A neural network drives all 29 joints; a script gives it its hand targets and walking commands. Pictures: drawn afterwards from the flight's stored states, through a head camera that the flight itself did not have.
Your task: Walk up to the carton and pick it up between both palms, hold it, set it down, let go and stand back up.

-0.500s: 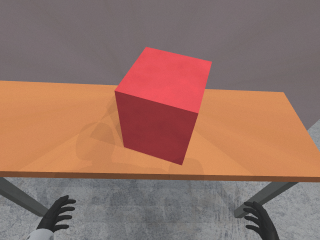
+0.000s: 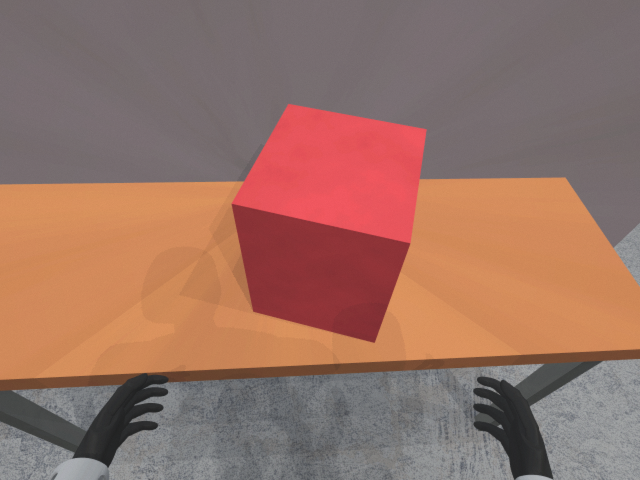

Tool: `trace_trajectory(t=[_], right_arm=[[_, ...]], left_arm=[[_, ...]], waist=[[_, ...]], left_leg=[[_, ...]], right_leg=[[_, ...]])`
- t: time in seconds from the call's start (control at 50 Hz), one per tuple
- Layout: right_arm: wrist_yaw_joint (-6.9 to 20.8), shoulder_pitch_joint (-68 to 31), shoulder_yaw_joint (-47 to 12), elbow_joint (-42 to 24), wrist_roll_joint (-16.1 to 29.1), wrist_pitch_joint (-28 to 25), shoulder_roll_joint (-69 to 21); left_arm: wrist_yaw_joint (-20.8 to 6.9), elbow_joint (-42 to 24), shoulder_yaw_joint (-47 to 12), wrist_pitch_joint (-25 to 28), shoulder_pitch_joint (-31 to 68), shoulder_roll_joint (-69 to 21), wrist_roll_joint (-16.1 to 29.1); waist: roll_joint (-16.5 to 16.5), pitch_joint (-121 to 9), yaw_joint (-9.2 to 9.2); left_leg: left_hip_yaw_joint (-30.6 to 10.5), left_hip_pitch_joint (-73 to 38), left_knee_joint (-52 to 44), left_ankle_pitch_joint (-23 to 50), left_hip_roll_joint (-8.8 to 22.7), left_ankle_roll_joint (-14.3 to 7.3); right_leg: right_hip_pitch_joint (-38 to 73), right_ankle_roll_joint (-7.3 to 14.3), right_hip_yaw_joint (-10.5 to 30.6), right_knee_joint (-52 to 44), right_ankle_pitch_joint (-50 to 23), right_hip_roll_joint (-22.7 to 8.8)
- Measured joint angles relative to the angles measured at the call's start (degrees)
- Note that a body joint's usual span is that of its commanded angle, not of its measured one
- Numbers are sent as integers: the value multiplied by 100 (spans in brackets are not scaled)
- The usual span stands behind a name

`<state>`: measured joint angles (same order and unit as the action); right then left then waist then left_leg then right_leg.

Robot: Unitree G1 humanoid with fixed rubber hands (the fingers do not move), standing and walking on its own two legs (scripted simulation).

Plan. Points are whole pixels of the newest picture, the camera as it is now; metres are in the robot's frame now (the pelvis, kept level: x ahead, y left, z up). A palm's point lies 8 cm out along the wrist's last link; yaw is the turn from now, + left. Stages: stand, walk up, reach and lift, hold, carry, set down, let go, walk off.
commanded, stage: reach and lift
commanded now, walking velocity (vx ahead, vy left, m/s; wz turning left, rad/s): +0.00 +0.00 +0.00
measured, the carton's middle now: (333, 227) +0.47 +0.00 +0.03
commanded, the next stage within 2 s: none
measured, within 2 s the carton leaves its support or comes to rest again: neither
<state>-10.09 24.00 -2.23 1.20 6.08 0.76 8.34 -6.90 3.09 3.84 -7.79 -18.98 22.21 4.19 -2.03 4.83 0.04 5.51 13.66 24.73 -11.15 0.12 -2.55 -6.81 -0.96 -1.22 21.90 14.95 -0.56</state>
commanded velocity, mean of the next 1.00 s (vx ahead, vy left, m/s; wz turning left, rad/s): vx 0.00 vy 0.00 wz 0.00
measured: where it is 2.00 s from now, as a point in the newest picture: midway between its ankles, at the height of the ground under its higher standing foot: outside the picture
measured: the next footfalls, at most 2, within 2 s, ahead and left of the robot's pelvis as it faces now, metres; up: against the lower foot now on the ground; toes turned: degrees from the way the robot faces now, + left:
none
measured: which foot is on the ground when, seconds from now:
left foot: down 0.00-1.00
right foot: down 0.00-1.00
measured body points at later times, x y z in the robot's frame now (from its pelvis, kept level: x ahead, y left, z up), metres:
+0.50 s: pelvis -0.01 +0.00 +0.00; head +0.02 +0.03 +0.45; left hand +0.19 +0.26 +0.02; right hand +0.17 -0.17 +0.04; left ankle +0.02 +0.09 -0.74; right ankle -0.04 -0.13 -0.74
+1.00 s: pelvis +0.02 +0.00 +0.00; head +0.07 +0.01 +0.45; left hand +0.27 +0.24 +0.04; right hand +0.22 -0.17 +0.05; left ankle +0.02 +0.09 -0.74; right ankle -0.04 -0.13 -0.74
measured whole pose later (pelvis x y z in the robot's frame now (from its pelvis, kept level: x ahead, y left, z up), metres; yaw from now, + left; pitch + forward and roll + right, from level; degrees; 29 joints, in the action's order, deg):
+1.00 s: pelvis +0.02 +0.00 +0.00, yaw +0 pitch +1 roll +0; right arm -18.1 25.2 -8.1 -18.1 9.9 5.4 2.2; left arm -9.5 -4.9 4.5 -7.3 -11.2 25.1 11.5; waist -1.9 4.8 0.0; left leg 5.5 13.6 24.4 -12.2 0.1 -2.0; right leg -6.8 -0.6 -1.2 21.5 16.0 -0.5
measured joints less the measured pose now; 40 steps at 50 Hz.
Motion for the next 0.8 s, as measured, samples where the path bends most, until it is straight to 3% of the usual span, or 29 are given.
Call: trace_trajectory(t=[0.18,0.3,0.5,0.66,0.8], right_arm=[[-251,434,-343,-328,74,-863,-262],[-422,438,-415,-627,152,-952,-411],[-663,437,-601,-1311,187,-333,-614],[-692,437,-601,-1637,215,341,-614],[-708,327,-591,-1964,258,502,-614]], left_arm=[[-194,-255,2,761,-572,0,117],[-247,-308,3,1032,-547,33,269],[-236,-429,3,1032,-169,279,578],[-133,-477,2,606,308,289,705],[-114,-629,1,307,675,289,733]], waist=[[0,-1,-1],[0,-1,-1],[0,-1,-2],[0,-2,-2],[0,-2,-1]], left_leg=[[0,0,-41,16,0,22],[0,0,-41,63,1,22],[2,0,-33,96,0,-10],[2,0,-33,54,0,-13],[2,-1,-33,-25,0,2]], right_leg=[[0,15,0,-42,-13,2],[0,15,0,-42,-64,2],[2,18,0,-42,-106,2],[2,24,0,-42,-61,2],[2,31,0,-42,21,2]])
